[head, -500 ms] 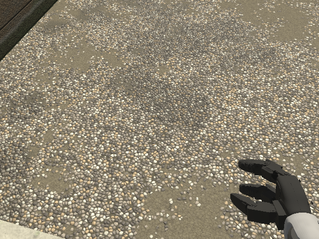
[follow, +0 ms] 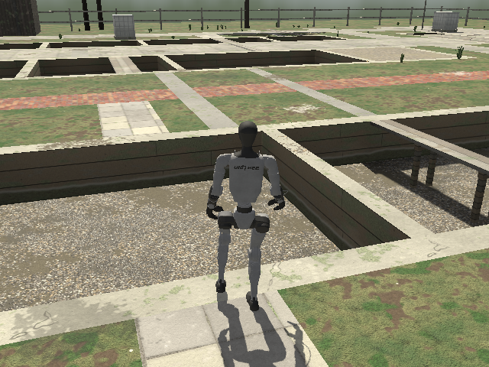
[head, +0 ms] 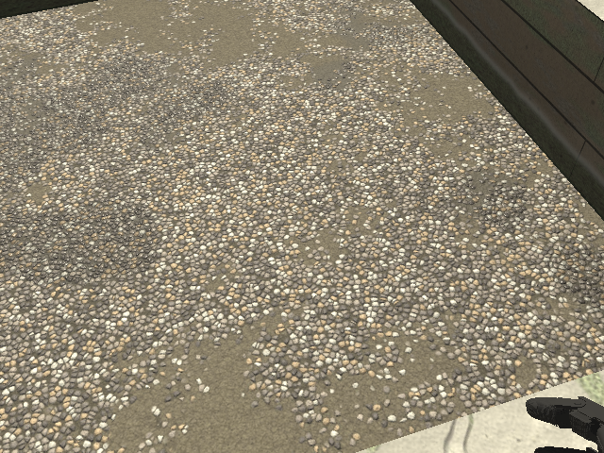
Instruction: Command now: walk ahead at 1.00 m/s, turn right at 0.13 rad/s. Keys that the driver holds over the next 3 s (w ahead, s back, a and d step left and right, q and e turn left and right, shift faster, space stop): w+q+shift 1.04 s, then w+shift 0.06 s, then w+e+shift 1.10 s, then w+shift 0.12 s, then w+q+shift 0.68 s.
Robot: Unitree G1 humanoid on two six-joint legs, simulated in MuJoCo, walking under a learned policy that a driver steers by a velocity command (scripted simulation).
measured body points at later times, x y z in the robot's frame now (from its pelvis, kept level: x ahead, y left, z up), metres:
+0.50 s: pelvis +0.12 +0.02 +0.00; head +0.16 +0.03 +0.45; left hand +0.10 +0.30 -0.12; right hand +0.38 -0.16 -0.09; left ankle +0.18 +0.12 -0.70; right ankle +0.01 -0.06 -0.70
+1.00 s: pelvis +0.19 +0.06 +0.00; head +0.19 +0.08 +0.45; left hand +0.17 +0.36 -0.08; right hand +0.55 +0.09 -0.02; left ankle +0.18 +0.16 -0.68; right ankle +0.29 -0.04 -0.71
